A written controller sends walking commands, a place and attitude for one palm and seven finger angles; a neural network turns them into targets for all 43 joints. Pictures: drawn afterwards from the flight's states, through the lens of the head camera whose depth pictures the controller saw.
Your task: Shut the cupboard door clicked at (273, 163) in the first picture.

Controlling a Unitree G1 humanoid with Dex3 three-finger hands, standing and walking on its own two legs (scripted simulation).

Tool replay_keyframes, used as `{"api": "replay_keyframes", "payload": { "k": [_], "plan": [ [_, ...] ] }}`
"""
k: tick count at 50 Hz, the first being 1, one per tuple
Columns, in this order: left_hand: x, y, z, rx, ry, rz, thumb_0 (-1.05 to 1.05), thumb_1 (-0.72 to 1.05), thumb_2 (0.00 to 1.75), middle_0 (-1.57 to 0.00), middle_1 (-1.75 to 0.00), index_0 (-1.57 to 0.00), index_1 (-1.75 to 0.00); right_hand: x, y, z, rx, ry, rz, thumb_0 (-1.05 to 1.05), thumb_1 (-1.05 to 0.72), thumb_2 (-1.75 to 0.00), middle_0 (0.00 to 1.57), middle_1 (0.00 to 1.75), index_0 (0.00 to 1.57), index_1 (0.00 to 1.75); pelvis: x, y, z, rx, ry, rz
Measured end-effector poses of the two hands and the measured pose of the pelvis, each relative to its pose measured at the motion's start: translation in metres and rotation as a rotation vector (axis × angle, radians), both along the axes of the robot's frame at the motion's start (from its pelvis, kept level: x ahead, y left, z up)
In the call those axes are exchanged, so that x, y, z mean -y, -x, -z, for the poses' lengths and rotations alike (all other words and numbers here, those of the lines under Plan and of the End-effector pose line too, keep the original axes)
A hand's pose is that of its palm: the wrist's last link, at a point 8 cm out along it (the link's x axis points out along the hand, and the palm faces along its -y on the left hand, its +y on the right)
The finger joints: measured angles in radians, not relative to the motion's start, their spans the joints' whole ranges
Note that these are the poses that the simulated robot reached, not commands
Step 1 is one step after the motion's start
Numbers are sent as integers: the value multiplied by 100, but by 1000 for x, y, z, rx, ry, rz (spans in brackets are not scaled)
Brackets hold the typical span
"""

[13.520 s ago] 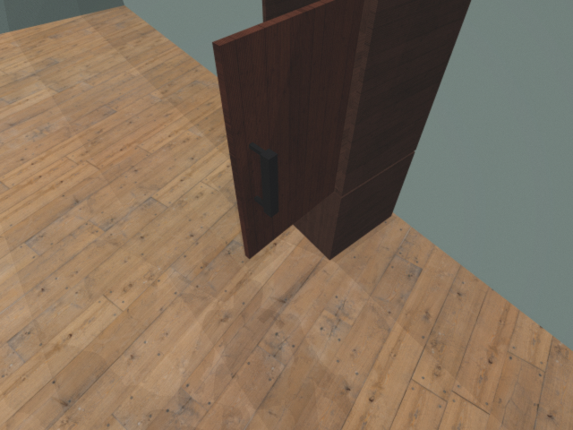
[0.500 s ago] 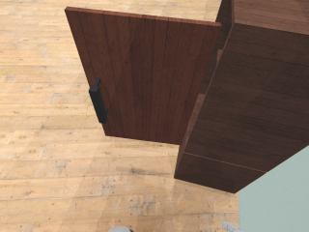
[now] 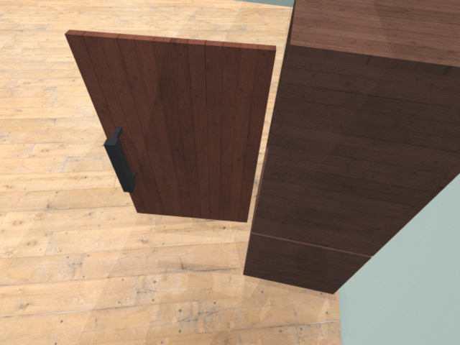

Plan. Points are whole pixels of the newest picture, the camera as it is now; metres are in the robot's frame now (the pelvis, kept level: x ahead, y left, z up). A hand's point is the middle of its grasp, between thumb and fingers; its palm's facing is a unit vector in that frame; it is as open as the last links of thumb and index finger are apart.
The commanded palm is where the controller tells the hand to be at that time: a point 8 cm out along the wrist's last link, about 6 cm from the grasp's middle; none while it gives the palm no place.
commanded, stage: come to a stop and stand still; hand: left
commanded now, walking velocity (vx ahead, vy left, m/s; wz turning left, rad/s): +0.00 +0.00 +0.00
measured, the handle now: (124, 160) +0.53 +0.29 -0.05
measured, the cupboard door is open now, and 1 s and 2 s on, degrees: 97 97 97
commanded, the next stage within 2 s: look again from close up in 0.24 s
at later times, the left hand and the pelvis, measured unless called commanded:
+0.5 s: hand out of the picture -0.01 +0.16 -0.17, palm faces +0.00 -0.98 -0.18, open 7.3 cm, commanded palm none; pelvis +0.00 +0.00 +0.00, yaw -1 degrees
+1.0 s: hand out of the picture +0.03 +0.21 -0.17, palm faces -0.02 -0.98 -0.22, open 7.3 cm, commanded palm none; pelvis +0.00 +0.02 +0.00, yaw -2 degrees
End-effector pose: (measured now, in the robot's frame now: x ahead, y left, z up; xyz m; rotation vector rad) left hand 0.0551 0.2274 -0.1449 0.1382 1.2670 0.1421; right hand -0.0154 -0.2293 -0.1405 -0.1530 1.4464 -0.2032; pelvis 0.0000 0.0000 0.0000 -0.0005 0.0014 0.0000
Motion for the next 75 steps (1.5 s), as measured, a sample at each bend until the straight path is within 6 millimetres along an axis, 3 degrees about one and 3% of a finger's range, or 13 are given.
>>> {"api": "replay_keyframes", "payload": {
  "k": [8, 17, 24, 42, 54, 64, 67, 75],
  "plan": [
    [5, 22, -5, -52, -11, -6, 0, 93, 90, -20, -30, -20, -30, -15, 3, 2, 6, -60, 7, 1, -91, -90, 20, 30, 20, 29, 7, -1, -5, 10, -1, 4],
    [17, 54, -4, -136, 7, -31, 0, 92, 90, -20, -30, -20, -30, -11, 3, 2, -6, -60, 2, 1, -92, -90, 20, 30, 20, 29, 10, -5, -6, 9, -1, 7],
    [16, 66, 0, -152, 6, 6, 0, 91, 89, -20, -30, -20, -30, -11, -13, 8, 79, -46, -5, 1, -92, -90, 20, 29, 20, 29, -2, -3, 1, 2, 13, 16],
    [-26, 32, -7, -58, -43, 32, 0, 91, 90, -20, -30, -20, -30, -27, -20, 5, 104, -42, -42, 1, -93, -90, 20, 30, 20, 29, -20, -2, -1, 21, -6, 27],
    [-31, 34, -3, -79, -33, 26, 0, 91, 90, -20, -30, -20, -30, -26, -20, 4, 74, -27, -48, 1, -91, -90, 20, 30, 20, 29, -25, -5, 1, 18, -5, 28],
    [-50, 42, 11, -160, -14, -12, 0, 91, 90, -20, -30, -20, -30, -42, -28, 5, 42, -5, -47, 0, -91, -90, 20, 30, 20, 29, -45, -25, 9, 3, -10, 30],
    [-55, 29, 8, -173, -27, 3, 0, 91, 90, -20, -30, -20, -30, -50, -27, 6, 34, -12, -35, 0, -91, -90, 20, 29, 20, 29, -49, -32, 8, 1, -8, 39],
    [-52, -32, -1, -15, -55, 5, 0, 91, 90, -20, -30, -20, -30, -62, -30, 23, -39, -83, -27, 0, -91, -90, 20, 30, 20, 29, -48, -53, 13, 5, -15, 15]
  ]
}}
